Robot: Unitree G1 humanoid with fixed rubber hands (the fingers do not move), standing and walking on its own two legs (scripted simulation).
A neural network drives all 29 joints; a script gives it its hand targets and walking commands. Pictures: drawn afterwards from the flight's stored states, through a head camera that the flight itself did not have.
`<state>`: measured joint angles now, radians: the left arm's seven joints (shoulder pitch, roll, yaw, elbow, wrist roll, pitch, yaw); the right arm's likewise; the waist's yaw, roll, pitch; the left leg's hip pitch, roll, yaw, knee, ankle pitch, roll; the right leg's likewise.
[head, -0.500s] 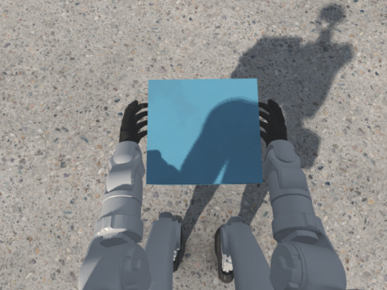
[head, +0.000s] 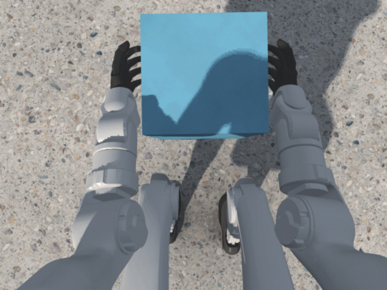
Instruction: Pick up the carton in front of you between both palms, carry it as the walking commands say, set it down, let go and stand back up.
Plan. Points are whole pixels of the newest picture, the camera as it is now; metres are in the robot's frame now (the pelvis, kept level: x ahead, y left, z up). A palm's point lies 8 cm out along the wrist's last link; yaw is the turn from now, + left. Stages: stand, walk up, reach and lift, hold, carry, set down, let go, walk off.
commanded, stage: set down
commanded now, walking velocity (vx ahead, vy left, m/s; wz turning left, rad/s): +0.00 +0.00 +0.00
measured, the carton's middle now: (202, 91) +0.49 +0.02 -0.17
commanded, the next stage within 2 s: none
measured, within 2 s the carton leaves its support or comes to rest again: rests again in 1.14 s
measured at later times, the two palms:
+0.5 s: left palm (139, 93) +0.50 +0.18 -0.25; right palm (256, 90) +0.52 -0.12 -0.25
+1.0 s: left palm (140, 92) +0.52 +0.18 -0.29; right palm (250, 95) +0.52 -0.12 -0.31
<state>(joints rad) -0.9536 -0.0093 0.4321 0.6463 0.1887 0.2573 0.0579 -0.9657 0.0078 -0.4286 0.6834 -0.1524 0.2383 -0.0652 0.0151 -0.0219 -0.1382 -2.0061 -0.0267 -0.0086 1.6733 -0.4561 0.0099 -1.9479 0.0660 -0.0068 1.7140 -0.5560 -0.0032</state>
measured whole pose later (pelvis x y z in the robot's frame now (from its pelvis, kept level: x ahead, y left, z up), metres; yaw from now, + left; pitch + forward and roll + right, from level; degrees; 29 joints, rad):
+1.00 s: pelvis -0.01 +0.00 -0.14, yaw +0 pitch +39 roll -1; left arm -1.39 0.24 0.30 0.99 0.00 0.20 0.08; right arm -1.35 -0.19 -0.24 0.95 0.01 0.20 -0.13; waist 0.05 0.00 0.26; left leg -2.33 -0.02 0.00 2.16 -0.51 0.00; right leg -2.27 0.08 -0.03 2.21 -0.63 0.00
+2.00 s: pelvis -0.02 +0.00 -0.15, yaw +0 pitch +33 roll +0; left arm -1.43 0.41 0.16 1.14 -0.22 0.03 0.09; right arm -1.43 -0.40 -0.03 1.07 0.25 0.08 -0.10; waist 0.03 -0.01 0.43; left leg -2.26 -0.01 0.02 2.21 -0.53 0.01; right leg -2.20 0.09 -0.02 2.27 -0.65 0.00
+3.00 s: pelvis +0.02 +0.00 +0.10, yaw +0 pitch +47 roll -1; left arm -1.07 0.26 0.31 0.85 -0.02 0.14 0.02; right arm -1.10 -0.28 -0.27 0.88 0.03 0.14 -0.01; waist 0.03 -0.01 -0.09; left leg -1.73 -0.04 -0.02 1.25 -0.34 0.01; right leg -1.68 0.07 0.02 1.28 -0.42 0.01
